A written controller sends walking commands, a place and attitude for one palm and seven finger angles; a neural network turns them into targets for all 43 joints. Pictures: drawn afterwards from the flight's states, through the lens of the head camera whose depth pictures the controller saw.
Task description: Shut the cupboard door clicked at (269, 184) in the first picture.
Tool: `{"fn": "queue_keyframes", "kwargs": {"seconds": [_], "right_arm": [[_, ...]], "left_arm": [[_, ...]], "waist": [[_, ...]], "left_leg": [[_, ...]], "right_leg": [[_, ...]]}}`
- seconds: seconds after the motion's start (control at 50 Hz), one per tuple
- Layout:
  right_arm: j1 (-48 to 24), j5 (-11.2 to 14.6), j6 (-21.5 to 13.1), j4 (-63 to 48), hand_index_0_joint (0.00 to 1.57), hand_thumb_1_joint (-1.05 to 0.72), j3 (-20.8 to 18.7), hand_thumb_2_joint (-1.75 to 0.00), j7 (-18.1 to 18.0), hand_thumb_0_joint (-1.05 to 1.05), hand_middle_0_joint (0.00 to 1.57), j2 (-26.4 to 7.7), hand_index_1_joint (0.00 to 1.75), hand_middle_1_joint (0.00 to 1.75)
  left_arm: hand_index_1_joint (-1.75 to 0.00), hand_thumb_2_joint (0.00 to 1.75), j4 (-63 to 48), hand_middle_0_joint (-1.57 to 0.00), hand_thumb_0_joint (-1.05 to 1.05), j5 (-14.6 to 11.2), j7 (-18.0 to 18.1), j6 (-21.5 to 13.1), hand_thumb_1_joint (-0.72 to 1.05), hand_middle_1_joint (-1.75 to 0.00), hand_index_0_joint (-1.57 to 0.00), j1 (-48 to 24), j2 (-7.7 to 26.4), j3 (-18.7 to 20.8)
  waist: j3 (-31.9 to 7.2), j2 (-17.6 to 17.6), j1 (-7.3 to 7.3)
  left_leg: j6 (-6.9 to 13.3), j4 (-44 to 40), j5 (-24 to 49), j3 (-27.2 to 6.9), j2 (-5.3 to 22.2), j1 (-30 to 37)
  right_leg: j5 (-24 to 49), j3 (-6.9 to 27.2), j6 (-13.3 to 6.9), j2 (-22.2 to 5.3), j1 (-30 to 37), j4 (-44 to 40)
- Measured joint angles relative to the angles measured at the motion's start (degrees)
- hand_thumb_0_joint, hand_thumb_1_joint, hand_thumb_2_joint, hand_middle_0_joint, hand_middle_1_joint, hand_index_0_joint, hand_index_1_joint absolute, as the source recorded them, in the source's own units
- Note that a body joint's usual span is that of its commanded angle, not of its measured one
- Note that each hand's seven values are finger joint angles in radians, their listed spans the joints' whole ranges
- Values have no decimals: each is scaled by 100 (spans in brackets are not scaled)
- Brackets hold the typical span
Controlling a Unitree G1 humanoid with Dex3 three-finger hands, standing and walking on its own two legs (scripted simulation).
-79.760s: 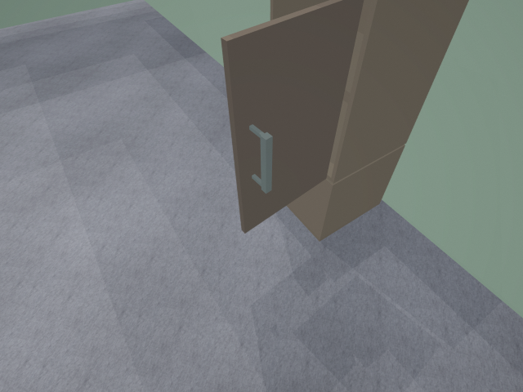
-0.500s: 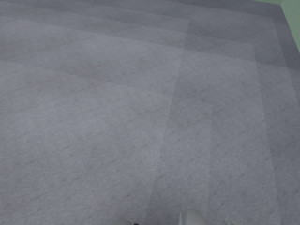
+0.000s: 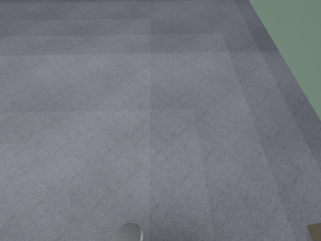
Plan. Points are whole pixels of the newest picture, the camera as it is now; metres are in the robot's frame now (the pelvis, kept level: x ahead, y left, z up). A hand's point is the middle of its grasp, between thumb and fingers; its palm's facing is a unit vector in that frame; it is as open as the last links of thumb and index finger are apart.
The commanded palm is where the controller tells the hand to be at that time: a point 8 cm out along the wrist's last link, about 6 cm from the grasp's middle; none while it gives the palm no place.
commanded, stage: turn to face it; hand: left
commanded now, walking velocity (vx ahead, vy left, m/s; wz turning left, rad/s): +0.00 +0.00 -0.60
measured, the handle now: out of the picture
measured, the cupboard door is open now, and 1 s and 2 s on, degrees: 3 3 3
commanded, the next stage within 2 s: none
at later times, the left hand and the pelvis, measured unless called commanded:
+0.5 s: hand (85, 214) +0.19 +0.24 -0.16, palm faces -0.27 -0.93 -0.24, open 7.4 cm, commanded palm none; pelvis +0.02 +0.06 +0.00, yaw -19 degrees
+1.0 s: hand (115, 206) +0.22 +0.16 -0.18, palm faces -0.53 -0.82 -0.20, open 7.4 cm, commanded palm none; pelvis +0.04 +0.04 -0.01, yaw -36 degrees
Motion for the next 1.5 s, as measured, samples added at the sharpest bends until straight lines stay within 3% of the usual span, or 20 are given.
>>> {"fn": "queue_keyframes", "kwargs": {"seconds": [0.14,0.2,0.26,0.32,0.36,0.5,0.62,0.68,0.76,0.86,0.98,1.02,1.06,1.14,1.28,1.34,1.38,1.42,1.46,1.5], "right_arm": [[-283,43,-63,-304,19,-91,10,-90,-3,1,19,6,30,30],[-244,34,-209,-435,20,-91,66,-90,-7,1,19,-3,30,30],[-182,-57,-247,-482,20,-91,165,-90,-12,1,20,105,30,30],[-10,-107,-219,-528,20,-90,240,-90,-14,1,20,159,30,30],[79,-114,-196,-516,20,-90,254,-90,-22,1,20,146,30,30],[333,-115,-175,-375,20,-90,143,-90,8,1,20,-22,30,30],[614,-63,-109,-243,20,-90,-1,-90,72,1,20,-276,30,30],[534,-22,73,-133,20,-90,-79,-90,29,1,20,-473,30,30],[400,-17,120,-140,19,-91,-80,-90,15,1,19,-466,30,30],[260,-18,64,-308,19,-91,-40,-90,70,1,19,-293,30,30],[113,31,-70,-456,20,-91,39,-90,45,1,19,-105,30,30],[112,2,-178,-487,20,-91,84,-90,24,1,20,-47,30,30],[119,-53,-208,-516,20,-90,166,-90,18,1,20,36,30,30],[249,-111,-210,-537,20,-90,243,-90,-20,1,20,115,30,30],[371,-115,-186,-408,20,-90,163,-90,-3,1,20,21,30,30],[430,-106,-156,-344,20,-90,90,-90,32,1,20,-93,30,30],[523,-74,-124,-317,20,-90,35,-90,60,1,20,-188,30,30],[493,-34,-16,-242,20,-90,-30,-90,59,1,20,-336,30,30],[415,-14,115,-191,20,-90,-73,-90,26,1,20,-449,30,30],[334,-16,150,-177,20,-90,-77,-90,20,1,20,-474,30,30]], "left_arm": [[-30,90,-15,-21,1,43,-74,111,91,-30,-20,83,183,97],[-30,90,-71,-21,1,-7,-89,188,91,-30,-20,101,283,145],[-30,90,-89,-21,1,-13,-121,279,91,-30,-20,-39,482,199],[-30,90,-172,-20,1,14,-207,313,91,-30,-20,-157,630,256],[-30,90,-264,-20,1,10,-256,327,91,-30,-20,-233,688,269],[-29,90,-415,-20,1,10,-330,375,91,-30,-20,-413,686,230],[-30,90,-502,-20,1,17,-348,217,91,-30,-20,-497,573,83],[-30,90,-454,-20,1,5,-240,83,91,-30,-20,-539,360,-16],[-30,90,-429,-21,1,-6,-137,109,91,-30,-20,-426,213,-70],[-30,90,-343,-21,1,17,-146,151,91,-30,-20,-309,189,-81],[-30,89,-284,-21,1,17,-163,210,90,-30,-20,-205,264,0],[-30,89,-261,-21,1,-35,-164,272,90,-30,-20,-202,338,46],[-30,90,-227,-21,1,-31,-178,327,91,-30,-20,-234,438,90],[-30,90,-219,-20,1,4,-279,364,91,-30,-20,-274,562,174],[-30,90,-310,-20,1,-4,-342,376,91,-30,-20,-430,588,178],[-30,90,-328,-20,1,-5,-353,336,91,-30,-20,-500,544,137],[-30,90,-381,-20,1,-2,-362,260,91,-30,-20,-499,536,92],[-30,90,-371,-20,1,10,-304,129,91,-30,-20,-529,451,51],[-30,90,-370,-20,1,-6,-243,88,91,-30,-20,-515,346,-16],[-30,90,-378,-20,1,-8,-178,105,91,-30,-20,-459,290,-34]], "waist": [[-164,-157,105],[-310,-165,103],[-272,-333,145],[-277,-303,110],[-252,-242,95],[-174,-45,-38],[-195,99,-180],[-100,327,-218],[-81,243,-211],[-151,53,-174],[-254,-149,-35],[-291,-220,-33],[-243,-317,8],[-219,-259,8],[-111,-36,-41],[-95,79,-109],[-146,126,-138],[-141,276,-129],[-124,376,-162],[-130,337,-151]], "left_leg": [[-24,-1663,195,-97,-47,385],[130,-2862,1068,-40,-34,874],[382,-2683,854,274,-2,988],[406,-2966,833,448,154,1225],[395,-3160,926,560,254,1344],[333,-3283,905,1088,522,1489],[108,-2421,428,1434,789,1226],[16,-769,-483,687,603,574],[-96,232,-158,342,329,-1],[-156,-421,177,184,206,-30],[-78,-2325,481,165,-27,725],[197,-2763,920,243,-24,886],[376,-2699,778,428,39,956],[393,-3081,815,649,253,1253],[289,-3222,803,1091,578,1504],[190,-2945,608,1297,720,1507],[92,-2549,373,1404,809,1413],[26,-1623,-245,1079,792,1065],[7,-537,-570,608,548,607],[-36,84,-391,425,374,264]], "right_leg": [[-114,493,206,34,22,120],[-395,659,308,124,-176,591],[-1503,424,373,41,-679,2164],[-1523,29,489,-72,-1063,3349],[-1379,-139,550,-189,-1155,3569],[-1138,-372,579,-484,-845,2529],[-462,-543,292,-426,69,564],[-674,-448,149,-279,-30,779],[-429,-203,133,-242,93,445],[-265,85,147,-163,126,195],[-370,491,296,-26,-88,460],[-775,566,338,34,-312,913],[-1442,399,353,27,-664,1967],[-1478,-66,500,-121,-1095,3400],[-1276,-404,553,-425,-790,2451],[-1070,-519,468,-417,-426,1585],[-394,-586,359,-398,-38,715],[-496,-529,136,-294,-63,749],[-588,-458,111,-249,-85,809],[-477,-326,135,-231,-24,606]]}}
